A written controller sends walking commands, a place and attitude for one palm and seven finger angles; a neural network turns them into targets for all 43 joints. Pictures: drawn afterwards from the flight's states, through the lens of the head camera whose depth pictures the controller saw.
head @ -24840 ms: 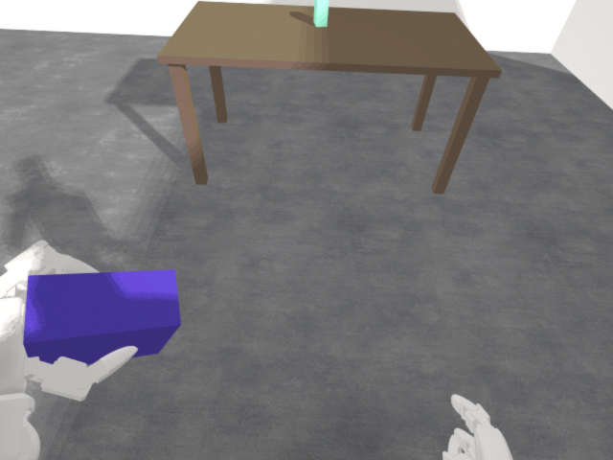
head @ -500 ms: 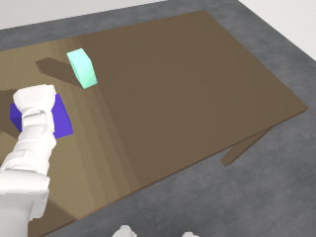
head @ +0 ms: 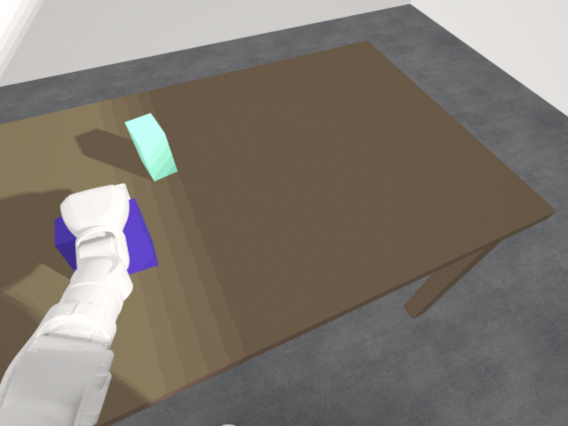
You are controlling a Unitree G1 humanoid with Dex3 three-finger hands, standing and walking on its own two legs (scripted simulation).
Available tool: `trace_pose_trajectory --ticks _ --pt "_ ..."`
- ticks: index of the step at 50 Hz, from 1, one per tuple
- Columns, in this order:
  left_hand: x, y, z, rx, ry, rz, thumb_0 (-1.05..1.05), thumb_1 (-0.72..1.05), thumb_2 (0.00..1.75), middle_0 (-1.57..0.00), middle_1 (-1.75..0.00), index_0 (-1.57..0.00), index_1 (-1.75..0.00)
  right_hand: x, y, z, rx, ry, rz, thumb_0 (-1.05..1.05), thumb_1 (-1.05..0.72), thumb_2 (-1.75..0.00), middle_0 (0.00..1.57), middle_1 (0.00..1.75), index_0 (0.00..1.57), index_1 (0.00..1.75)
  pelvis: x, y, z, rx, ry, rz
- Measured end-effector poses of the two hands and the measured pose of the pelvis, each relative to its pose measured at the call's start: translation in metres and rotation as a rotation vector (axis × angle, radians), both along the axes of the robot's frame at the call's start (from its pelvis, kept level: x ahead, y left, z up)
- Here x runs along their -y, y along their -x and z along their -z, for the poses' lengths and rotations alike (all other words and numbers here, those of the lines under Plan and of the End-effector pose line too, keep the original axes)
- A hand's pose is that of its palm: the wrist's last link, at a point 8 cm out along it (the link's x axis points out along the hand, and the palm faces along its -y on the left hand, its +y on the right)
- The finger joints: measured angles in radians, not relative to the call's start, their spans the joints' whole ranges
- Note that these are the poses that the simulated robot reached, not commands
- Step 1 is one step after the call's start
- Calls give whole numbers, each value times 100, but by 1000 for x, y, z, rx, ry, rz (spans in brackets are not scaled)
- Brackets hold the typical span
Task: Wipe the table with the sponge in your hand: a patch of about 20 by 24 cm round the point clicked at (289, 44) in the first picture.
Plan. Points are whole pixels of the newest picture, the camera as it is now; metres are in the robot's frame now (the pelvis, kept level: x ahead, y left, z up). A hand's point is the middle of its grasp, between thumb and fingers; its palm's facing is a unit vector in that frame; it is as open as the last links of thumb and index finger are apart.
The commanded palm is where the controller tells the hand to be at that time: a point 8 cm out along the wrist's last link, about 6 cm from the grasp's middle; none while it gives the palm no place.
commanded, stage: wipe back along the middle lane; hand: left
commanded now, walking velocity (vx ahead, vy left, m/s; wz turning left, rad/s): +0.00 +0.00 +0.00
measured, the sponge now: (114, 250) +0.39 +0.29 -0.05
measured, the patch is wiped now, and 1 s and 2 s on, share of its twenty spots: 0.50 0.70 0.80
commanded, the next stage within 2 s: slide across to the third lane in 1.80 s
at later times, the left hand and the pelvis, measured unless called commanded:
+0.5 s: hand (109, 259) +0.36 +0.27 -0.01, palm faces -0.09 +0.01 -1.00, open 10.0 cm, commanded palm +0.32 +0.25 +0.02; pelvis -0.01 +0.00 +0.00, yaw +1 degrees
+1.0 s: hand (116, 280) +0.32 +0.25 -0.01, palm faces -0.06 -0.02 -1.00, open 10.0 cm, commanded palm +0.28 +0.23 +0.02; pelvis +0.00 +0.00 +0.00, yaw +1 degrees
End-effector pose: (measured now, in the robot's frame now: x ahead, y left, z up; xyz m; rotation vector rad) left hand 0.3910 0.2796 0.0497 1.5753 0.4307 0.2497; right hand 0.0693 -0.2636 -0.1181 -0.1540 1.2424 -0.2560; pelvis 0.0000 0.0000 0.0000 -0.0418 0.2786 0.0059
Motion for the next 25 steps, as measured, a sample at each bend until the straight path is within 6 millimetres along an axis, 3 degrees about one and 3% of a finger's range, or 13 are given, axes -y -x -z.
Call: trace_pose_trajectory --ticks 10,25 --pt "4 22 0 18 2 5 0 -49 108 -73 -138 -72 -141 1 -22 -6 75 3 -26 1 -91 -89 20 30 20 30 1 2 -2 26 -5 -1" --pt "14 50 1 29 1 3 0 -49 108 -72 -139 -72 -141 -19 -45 -8 142 -28 -71 1 -91 -89 20 30 20 30 -1 11 -2 61 -8 -13"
